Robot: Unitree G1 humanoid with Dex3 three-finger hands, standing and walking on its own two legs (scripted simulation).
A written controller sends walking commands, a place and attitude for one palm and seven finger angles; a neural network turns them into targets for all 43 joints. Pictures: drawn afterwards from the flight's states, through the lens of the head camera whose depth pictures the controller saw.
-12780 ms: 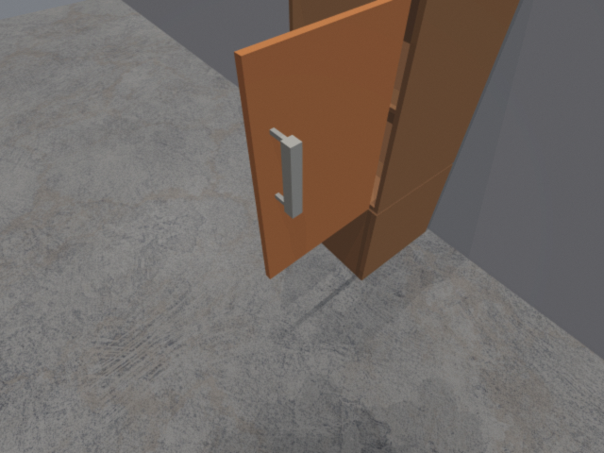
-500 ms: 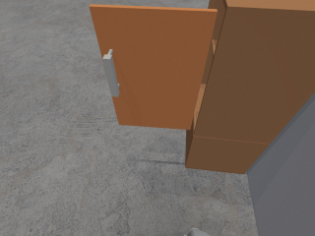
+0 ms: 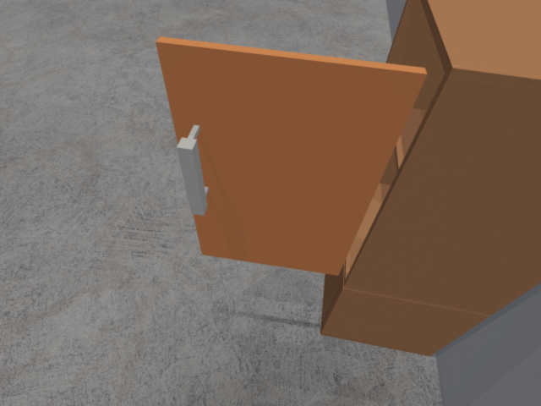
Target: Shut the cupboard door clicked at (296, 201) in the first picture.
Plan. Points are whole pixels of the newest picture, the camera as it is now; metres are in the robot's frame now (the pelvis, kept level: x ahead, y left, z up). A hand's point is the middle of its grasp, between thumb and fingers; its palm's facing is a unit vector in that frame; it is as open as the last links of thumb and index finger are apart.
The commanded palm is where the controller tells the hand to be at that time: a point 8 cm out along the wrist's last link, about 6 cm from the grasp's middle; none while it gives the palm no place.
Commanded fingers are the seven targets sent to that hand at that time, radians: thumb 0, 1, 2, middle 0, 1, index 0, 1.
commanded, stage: come to a stop and stand still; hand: left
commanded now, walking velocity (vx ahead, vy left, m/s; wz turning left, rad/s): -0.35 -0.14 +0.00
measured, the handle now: (197, 171) +0.50 +0.19 +0.03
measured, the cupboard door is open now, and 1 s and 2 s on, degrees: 92 92 92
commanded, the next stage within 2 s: look again from close up in 0.74 s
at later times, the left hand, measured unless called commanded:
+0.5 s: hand out of the picture +0.05 +0.13 -0.16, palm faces +0.01 -0.98 -0.22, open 7.4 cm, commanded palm none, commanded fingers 0.00 0.90 0.90 -0.20 -0.30 -0.20 -0.30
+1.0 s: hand out of the picture +0.04 +0.18 -0.16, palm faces +0.00 -0.95 -0.30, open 7.4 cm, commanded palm none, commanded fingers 0.00 0.90 0.90 -0.20 -0.30 -0.20 -0.30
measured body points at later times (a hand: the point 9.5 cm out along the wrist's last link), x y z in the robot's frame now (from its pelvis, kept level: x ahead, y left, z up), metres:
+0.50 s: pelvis +0.00 -0.05 +0.00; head +0.03 -0.05 +0.45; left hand +0.05 +0.19 -0.15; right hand +0.03 -0.30 -0.15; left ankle -0.03 +0.07 -0.73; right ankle -0.03 -0.14 -0.73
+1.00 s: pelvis -0.01 -0.04 +0.00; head -0.01 -0.04 +0.45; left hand +0.04 +0.23 -0.13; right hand +0.04 -0.30 -0.14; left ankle -0.03 +0.07 -0.73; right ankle -0.03 -0.14 -0.73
